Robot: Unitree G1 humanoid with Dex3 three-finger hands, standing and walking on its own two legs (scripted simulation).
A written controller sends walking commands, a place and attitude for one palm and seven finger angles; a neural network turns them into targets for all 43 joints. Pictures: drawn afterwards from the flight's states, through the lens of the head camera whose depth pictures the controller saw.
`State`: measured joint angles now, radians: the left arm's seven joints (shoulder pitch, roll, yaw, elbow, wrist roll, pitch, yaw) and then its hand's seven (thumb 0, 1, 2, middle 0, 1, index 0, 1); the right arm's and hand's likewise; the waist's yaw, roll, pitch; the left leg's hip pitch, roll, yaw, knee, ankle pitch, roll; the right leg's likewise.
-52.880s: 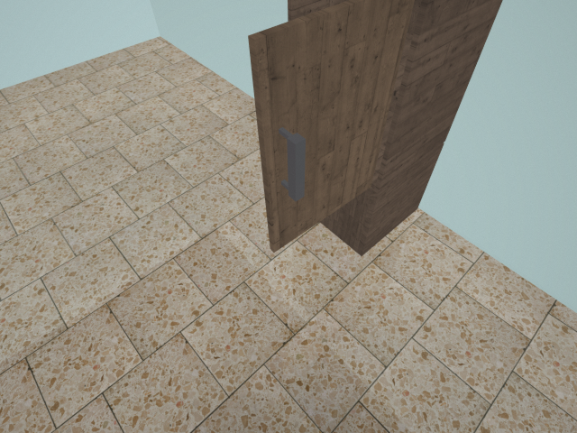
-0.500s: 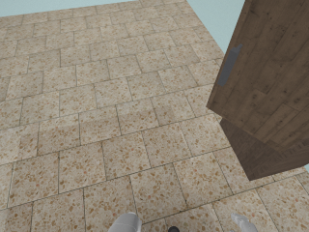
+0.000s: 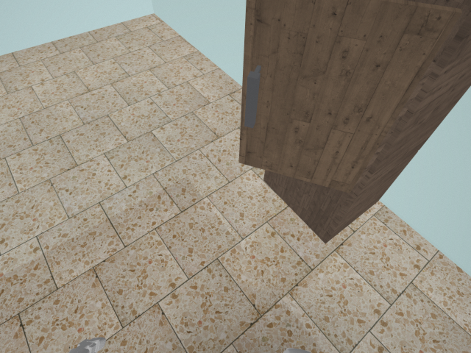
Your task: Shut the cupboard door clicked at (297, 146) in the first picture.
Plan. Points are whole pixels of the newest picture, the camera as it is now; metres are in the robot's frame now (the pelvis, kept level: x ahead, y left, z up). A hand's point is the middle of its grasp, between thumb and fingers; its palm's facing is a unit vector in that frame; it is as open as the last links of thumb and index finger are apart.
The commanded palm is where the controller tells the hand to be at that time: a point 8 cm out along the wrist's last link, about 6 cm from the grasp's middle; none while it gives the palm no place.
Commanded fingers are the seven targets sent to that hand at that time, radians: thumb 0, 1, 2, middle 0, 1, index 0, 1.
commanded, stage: turn to face it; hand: left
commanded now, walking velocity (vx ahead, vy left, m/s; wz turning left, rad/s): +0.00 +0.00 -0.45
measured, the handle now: (254, 97) +0.73 -0.01 -0.02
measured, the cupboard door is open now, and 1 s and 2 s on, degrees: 35 35 35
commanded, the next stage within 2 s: take the last steps up to it in 0.40 s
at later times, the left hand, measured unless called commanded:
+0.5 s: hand out of the picture +0.13 +0.18 -0.18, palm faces -0.18 -0.97 -0.18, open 7.4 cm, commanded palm none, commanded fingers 0.00 0.90 0.90 -0.20 -0.30 -0.20 -0.30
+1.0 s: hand out of the picture +0.08 +0.15 -0.17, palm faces -0.19 -0.97 -0.16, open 7.4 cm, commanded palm none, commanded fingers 0.00 0.90 0.90 -0.20 -0.30 -0.20 -0.30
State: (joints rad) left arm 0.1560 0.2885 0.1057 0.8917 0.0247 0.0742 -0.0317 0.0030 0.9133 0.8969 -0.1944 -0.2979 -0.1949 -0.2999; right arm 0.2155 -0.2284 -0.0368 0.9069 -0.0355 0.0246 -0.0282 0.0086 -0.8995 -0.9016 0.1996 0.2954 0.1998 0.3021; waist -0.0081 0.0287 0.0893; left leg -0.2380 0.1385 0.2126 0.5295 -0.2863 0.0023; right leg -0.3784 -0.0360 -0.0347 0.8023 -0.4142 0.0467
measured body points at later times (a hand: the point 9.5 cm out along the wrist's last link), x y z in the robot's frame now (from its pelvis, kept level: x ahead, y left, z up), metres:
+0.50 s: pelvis +0.01 +0.01 -0.01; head +0.04 +0.03 +0.44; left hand +0.14 +0.23 -0.16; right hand +0.00 -0.23 -0.14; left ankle +0.05 +0.11 -0.74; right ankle -0.04 -0.12 -0.69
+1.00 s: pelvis +0.09 -0.02 +0.00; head +0.12 -0.02 +0.45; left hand +0.09 +0.20 -0.16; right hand +0.08 -0.26 -0.15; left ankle +0.20 +0.08 -0.71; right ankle -0.04 -0.10 -0.74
